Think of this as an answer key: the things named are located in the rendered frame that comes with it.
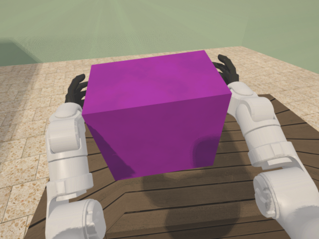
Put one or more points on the robot left hand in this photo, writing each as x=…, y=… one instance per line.
x=75, y=94

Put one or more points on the robot left upper arm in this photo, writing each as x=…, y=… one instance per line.
x=77, y=220

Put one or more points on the carton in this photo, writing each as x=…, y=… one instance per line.
x=156, y=115

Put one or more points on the robot right hand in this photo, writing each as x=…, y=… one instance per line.
x=229, y=71

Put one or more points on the pedestal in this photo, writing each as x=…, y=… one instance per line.
x=211, y=202

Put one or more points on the robot right upper arm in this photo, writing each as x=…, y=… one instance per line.
x=288, y=196

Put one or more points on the robot left forearm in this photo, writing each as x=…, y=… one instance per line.
x=67, y=156

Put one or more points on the robot right forearm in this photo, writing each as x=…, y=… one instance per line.
x=268, y=147

